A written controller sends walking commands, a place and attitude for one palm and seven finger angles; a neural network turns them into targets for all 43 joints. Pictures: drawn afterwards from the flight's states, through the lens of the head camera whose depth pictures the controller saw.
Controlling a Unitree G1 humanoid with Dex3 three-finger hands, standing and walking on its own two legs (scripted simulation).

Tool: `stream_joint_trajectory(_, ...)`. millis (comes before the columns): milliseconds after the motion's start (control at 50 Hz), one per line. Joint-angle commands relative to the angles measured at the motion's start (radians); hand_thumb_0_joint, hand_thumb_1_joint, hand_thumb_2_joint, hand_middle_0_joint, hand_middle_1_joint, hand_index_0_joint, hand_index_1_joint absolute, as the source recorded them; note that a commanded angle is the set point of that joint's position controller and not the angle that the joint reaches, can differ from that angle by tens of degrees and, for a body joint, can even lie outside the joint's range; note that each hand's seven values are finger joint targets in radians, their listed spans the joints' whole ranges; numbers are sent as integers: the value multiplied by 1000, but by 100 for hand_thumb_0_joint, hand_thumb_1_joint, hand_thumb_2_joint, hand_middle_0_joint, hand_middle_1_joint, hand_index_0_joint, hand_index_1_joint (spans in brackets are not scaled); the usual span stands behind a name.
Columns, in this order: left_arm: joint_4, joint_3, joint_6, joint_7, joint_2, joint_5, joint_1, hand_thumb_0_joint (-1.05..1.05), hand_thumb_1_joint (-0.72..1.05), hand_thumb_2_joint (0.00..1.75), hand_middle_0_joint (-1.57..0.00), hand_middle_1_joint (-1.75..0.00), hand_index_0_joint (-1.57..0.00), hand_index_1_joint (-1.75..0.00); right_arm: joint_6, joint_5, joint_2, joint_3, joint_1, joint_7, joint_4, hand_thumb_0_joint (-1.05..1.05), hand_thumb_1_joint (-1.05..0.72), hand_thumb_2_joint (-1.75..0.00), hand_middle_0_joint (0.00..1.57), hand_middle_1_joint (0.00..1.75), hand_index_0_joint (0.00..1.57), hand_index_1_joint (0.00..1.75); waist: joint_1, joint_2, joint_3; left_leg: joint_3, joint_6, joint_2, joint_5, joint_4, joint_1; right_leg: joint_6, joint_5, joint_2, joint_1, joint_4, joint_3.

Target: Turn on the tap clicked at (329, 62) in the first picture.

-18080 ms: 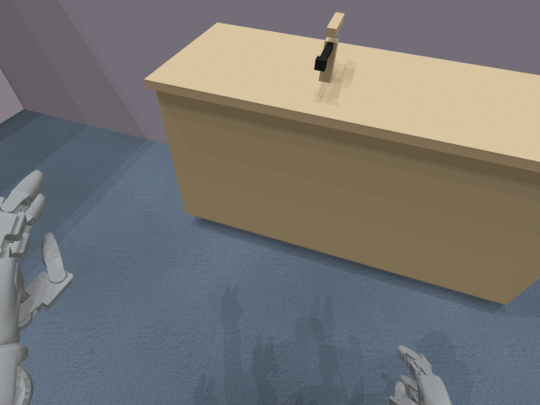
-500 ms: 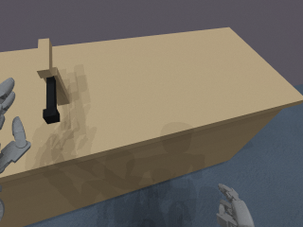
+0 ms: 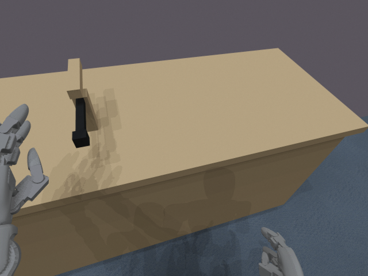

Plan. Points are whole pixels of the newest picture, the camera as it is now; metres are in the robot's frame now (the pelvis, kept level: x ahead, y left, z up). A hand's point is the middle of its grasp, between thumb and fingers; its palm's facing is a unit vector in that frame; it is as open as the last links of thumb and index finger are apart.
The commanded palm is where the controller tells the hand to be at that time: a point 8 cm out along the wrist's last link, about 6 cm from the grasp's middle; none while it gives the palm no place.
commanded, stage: look again from close up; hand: left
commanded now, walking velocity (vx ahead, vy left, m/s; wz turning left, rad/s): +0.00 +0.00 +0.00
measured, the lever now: (81, 138) +0.36 +0.26 +0.10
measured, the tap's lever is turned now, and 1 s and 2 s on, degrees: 0 0 0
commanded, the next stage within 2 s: come to a stop and stand still in 0.40 s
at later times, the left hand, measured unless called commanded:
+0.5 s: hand (60, 177) +0.23 +0.23 +0.16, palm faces +0.36 -0.86 -0.36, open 7.5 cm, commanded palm +0.17 +0.26 +0.18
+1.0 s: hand (47, 172) +0.23 +0.25 +0.16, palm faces +0.44 -0.84 -0.32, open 7.5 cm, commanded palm +0.17 +0.27 +0.18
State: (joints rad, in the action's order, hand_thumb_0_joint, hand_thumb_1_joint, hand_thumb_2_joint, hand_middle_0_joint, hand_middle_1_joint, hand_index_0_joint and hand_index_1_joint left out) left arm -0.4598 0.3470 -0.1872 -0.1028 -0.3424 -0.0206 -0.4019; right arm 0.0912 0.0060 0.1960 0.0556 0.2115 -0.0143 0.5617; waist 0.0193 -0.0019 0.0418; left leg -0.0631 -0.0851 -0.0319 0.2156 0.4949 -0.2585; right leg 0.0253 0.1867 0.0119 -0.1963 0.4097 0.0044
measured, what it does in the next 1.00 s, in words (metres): stands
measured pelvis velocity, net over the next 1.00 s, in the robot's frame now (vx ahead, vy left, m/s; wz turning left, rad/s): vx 0.01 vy -0.02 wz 0.01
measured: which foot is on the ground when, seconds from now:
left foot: down 0.00-1.00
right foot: down 0.00-1.00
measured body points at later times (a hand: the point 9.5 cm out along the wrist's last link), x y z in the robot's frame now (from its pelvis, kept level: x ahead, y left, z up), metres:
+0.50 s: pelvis +0.01 -0.02 +0.00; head +0.02 +0.00 +0.45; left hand +0.20 +0.27 +0.18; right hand +0.18 -0.24 -0.07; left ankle +0.04 +0.05 -0.74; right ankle +0.02 -0.14 -0.74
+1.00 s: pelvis +0.01 -0.02 +0.00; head +0.03 +0.01 +0.45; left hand +0.20 +0.29 +0.18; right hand +0.18 -0.24 -0.07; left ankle +0.04 +0.05 -0.74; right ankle +0.02 -0.14 -0.74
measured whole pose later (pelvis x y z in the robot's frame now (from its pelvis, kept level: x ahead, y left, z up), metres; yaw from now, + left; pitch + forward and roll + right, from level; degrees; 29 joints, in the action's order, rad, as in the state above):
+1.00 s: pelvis +0.01 -0.02 +0.00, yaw +0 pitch -1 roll -1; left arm -0.40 0.37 -0.25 -0.10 -0.35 -0.04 -0.36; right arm 0.16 0.01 0.20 0.03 0.24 -0.03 0.60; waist 0.04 0.04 0.04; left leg -0.05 -0.07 -0.03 0.22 0.47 -0.24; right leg 0.01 0.21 0.02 -0.19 0.41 -0.01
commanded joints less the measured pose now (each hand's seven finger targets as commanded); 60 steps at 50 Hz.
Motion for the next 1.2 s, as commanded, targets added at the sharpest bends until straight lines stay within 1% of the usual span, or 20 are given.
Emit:
stream_joint_trajectory(0, -190, 111, -58, -22, -184, -7, 69, 0, 90, 90, -20, -30, -20, -30, 56, 11, 132, -67, -108, -10, -160, 0, -90, -90, 20, 30, 20, 30, -7, -72, -108, 168, 63, 159, 154, -180, 12, -39, -28, -50, 25, -36, 18)
stream_joint_trajectory(20, -185, 77, -61, -18, -146, -11, 67, 0, 90, 90, -20, -30, -20, -30, 55, 7, 130, -65, -104, -10, -158, 0, -90, -90, 20, 30, 20, 30, -9, -67, -108, 161, 62, 155, 155, -172, 12, -40, -29, -51, 21, -40, 20)
stream_joint_trajectory(100, -201, 107, -64, -22, -185, -13, 68, 0, 90, 90, -20, -30, -20, -30, 62, 12, 134, -70, -108, -13, -155, 0, -90, -90, 20, 30, 20, 30, -8, -65, -116, 155, 60, 148, 118, -156, 27, -44, -40, -61, 19, -46, 37)
stream_joint_trajectory(120, -196, 80, -67, -19, -153, -15, 67, 0, 90, 90, -20, -30, -20, -30, 60, 9, 133, -70, -103, -13, -154, 0, -90, -90, 20, 30, 20, 30, -10, -63, -111, 155, 59, 146, 115, -154, 23, -45, -43, -58, 17, -43, 35)
stream_joint_trajectory(200, -211, 112, -66, -23, -191, -20, 54, 0, 90, 90, -20, -30, -20, -30, 67, 12, 134, -72, -110, -17, -152, 0, -90, -90, 20, 30, 20, 30, -8, -61, -124, 143, 57, 138, 52, -129, 44, -49, -81, -72, 20, -50, 55)
stream_joint_trajectory(220, -208, 87, -69, -21, -161, -23, 52, 0, 90, 90, -20, -30, -20, -30, 66, 9, 133, -72, -103, -16, -149, 0, -90, -90, 20, 30, 20, 30, -10, -55, -128, 140, 57, 138, 45, -124, 45, -49, -85, -69, 21, -47, 49)
stream_joint_trajectory(500, -199, 100, -61, -20, -181, -33, 41, 0, 90, 90, -20, -30, -20, -30, 63, 13, 130, -71, -114, -26, -149, 0, -90, -90, 20, 30, 20, 30, -8, -47, -132, 141, 55, 141, -30, -124, 79, -49, -132, -78, 27, -57, 68)
stream_joint_trajectory(520, -422, 687, -167, -23, -1001, 136, 1082, 0, 90, 90, -20, -30, -20, -30, 108, -52, 161, -85, 11, -22, -124, 0, -90, -90, 20, 30, 20, 30, 10, 123, 66, 109, 40, 140, -75, -19, -137, -8, -114, -90, -115, -130, 93)
stream_joint_trajectory(540, 175, 266, -125, 25, -344, 17, 501, 0, 90, 90, -20, -30, -20, -30, 101, -1, 46, -40, -87, -23, -81, 0, -90, -90, 20, 30, 20, 30, -2, 81, -156, 135, 43, 79, -158, -64, 79, -86, -53, -118, -110, -59, 118)
stream_joint_trajectory(560, 180, 170, -116, 38, -219, -10, 239, 0, 90, 90, -20, -30, -20, -30, 123, 4, 126, -106, -45, -20, -126, 0, -90, -90, 20, 30, 20, 30, 38, -66, -162, 99, 68, 93, -165, -65, 143, -87, -120, -93, -56, -77, 199)
stream_joint_trajectory(600, -51, 15, -133, 44, -75, -46, 110, 0, 90, 90, -20, -30, -20, -30, 129, 22, 116, -100, -57, 13, -138, 0, -90, -90, 20, 30, 20, 30, 21, -236, -234, 115, 60, 126, -213, -121, 170, -67, -103, -76, 29, 27, 97)
stream_joint_trajectory(620, -136, 20, -130, 35, -117, -35, 87, 0, 90, 90, -20, -30, -20, -30, 130, 15, 136, -105, -57, 25, -150, 0, -90, -90, 20, 30, 20, 30, 26, -217, -224, 137, 51, 148, -204, -135, 116, -56, -81, -65, 46, 51, 80)
stream_joint_trajectory(680, -175, 79, -121, 7, -180, -32, 7, 0, 90, 90, -20, -30, -20, -30, 128, 14, 133, -98, -63, 26, -157, 0, -90, -90, 20, 30, 20, 30, 31, -13, -175, 148, 47, 147, -23, -158, -10, -42, -32, -62, 82, 29, 69)
stream_joint_trajectory(700, -185, 137, -118, -5, -230, -33, -2, 0, 90, 90, -20, -30, -20, -30, 124, 18, 133, -95, -77, 20, -154, 0, -90, -90, 20, 30, 20, 30, 29, 19, -172, 139, 51, 139, -13, -152, -3, -40, -39, -59, 79, 17, 58)
stream_joint_trajectory(740, -165, 161, -120, -9, -234, -40, 35, 0, 90, 90, -20, -30, -20, -30, 120, 15, 129, -92, -77, 0, -160, 0, -90, -90, 20, 30, 20, 30, 19, 73, -153, 146, 54, 122, 30, -144, -13, -42, -13, -68, 56, -15, 70)
stream_joint_trajectory(800, -205, 189, -132, -13, -275, -39, 143, 0, 90, 90, -20, -30, -20, -30, 121, 13, 128, -85, -100, -24, -153, 0, -90, -90, 20, 30, 20, 30, 9, -38, -114, 146, 53, 114, 64, -152, 15, -48, 18, -68, 1, -33, 84)
stream_joint_trajectory(860, -167, 133, -135, -10, -213, -35, 165, 0, 90, 90, -20, -30, -20, -30, 128, 11, 122, -82, -88, -29, -143, 0, -90, -90, 20, 30, 20, 30, 11, -76, -127, 146, 50, 114, 64, -156, 24, -49, -2, -66, 30, -36, 79)
stream_joint_trajectory(980, -182, 58, -123, -12, -149, -15, 133, 0, 90, 90, -20, -30, -20, -30, 134, 7, 129, -86, -84, -16, -126, 0, -90, -90, 20, 30, 20, 30, 8, -72, -143, 134, 63, 114, -60, -144, 73, -47, -86, -55, 43, -39, 65)
stream_joint_trajectory(1100, -187, 129, -105, -17, -204, -17, 80, 0, 90, 90, -20, -30, -20, -30, 106, 5, 126, -82, -100, -19, -138, 0, -90, -90, 20, 30, 20, 30, 10, -57, -148, 123, 77, 113, -140, -139, 72, -43, -147, -50, 69, -44, 41)
stream_joint_trajectory(1180, -197, 114, -102, -10, -183, -26, 70, 0, 90, 90, -20, -30, -20, -30, 91, 5, 122, -80, -96, -22, -150, 0, -90, -90, 20, 30, 20, 30, 7, -65, -158, 120, 78, 116, -173, -139, 80, -41, -164, -49, 83, -41, 37)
